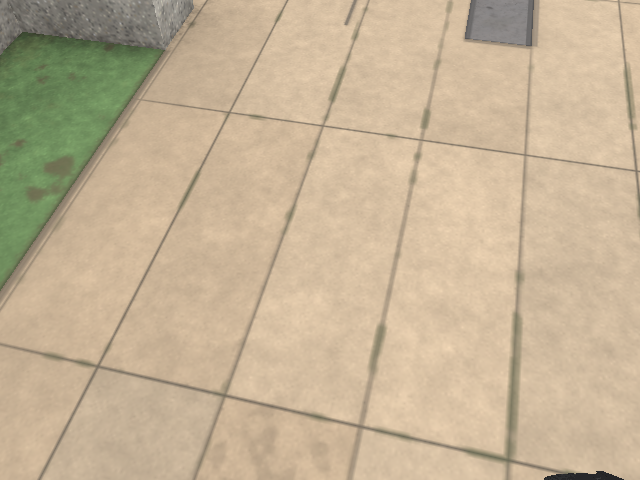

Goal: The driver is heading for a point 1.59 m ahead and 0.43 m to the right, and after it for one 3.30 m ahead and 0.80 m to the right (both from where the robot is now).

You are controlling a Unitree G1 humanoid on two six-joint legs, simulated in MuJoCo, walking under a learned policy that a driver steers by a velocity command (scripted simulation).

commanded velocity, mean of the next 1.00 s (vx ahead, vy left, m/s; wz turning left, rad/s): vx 0.22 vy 0.00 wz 0.02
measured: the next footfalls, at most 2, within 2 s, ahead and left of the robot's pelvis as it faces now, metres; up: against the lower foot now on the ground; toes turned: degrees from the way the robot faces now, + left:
left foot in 0.06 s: +0.20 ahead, +0.10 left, +0.00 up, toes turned +2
right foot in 0.56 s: +0.41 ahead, -0.05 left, +0.00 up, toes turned -2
